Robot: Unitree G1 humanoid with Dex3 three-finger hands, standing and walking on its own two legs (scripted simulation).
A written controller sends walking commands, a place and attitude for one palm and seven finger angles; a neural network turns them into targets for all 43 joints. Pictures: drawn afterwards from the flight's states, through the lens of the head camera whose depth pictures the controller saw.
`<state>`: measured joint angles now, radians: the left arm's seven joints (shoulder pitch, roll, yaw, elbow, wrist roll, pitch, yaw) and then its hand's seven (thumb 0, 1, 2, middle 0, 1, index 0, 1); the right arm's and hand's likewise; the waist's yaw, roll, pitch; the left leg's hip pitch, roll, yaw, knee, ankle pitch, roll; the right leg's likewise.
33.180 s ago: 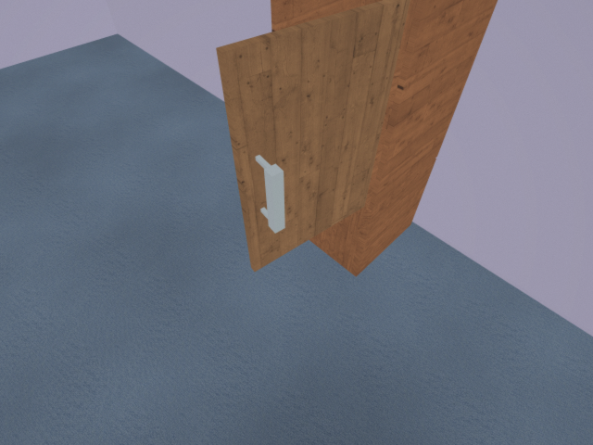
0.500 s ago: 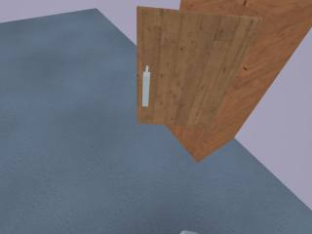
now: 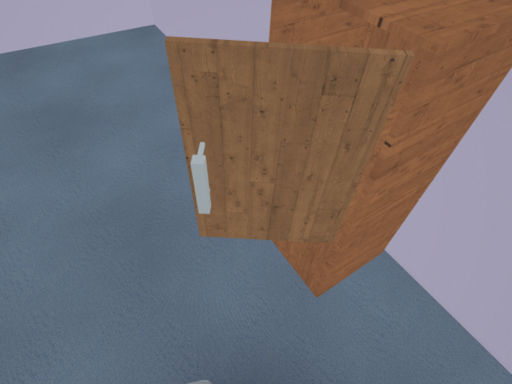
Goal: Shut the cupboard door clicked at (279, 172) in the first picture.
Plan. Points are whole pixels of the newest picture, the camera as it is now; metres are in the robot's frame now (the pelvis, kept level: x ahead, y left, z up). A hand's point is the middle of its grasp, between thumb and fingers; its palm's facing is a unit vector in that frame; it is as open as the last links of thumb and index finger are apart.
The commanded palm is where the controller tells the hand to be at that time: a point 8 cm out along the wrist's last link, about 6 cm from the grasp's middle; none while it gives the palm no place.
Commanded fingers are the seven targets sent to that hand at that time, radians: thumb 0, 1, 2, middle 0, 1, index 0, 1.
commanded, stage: come to a stop and stand still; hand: left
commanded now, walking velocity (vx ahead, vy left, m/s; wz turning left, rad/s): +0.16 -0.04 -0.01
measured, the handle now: (203, 178) +0.54 +0.15 -0.05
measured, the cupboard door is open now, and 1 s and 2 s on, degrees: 55 55 55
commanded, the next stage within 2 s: look again from close up in 1.32 s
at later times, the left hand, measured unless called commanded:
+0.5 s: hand out of the picture +0.11 +0.17 -0.18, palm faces +0.05 -0.97 -0.24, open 7.4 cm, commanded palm none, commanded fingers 0.00 0.90 0.90 -0.20 -0.30 -0.20 -0.30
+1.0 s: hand out of the picture +0.09 +0.22 -0.16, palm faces -0.01 -0.96 -0.29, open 7.4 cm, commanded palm none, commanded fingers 0.00 0.90 0.90 -0.20 -0.30 -0.20 -0.30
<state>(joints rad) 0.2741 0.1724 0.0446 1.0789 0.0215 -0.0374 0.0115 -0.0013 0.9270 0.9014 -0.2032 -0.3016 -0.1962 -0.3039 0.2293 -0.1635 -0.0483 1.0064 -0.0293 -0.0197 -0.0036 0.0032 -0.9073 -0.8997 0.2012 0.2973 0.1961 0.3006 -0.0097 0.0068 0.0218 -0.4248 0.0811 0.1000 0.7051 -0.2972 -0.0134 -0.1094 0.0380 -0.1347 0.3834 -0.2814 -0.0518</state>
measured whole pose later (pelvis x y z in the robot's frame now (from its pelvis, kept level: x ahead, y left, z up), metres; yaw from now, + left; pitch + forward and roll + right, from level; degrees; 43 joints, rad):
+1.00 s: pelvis +0.03 +0.01 -0.01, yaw -2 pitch -2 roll +0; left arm 0.30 0.22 0.01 0.93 0.02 0.03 0.03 0.01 0.91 0.90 -0.20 -0.30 -0.19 -0.30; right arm 0.29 -0.20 -0.02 0.96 -0.03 0.00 -0.02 0.00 -0.90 -0.90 0.21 0.30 0.20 0.30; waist -0.02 0.04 -0.04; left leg -0.24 -0.02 0.09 0.55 -0.28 0.05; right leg -0.26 -0.01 0.00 0.56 -0.27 0.00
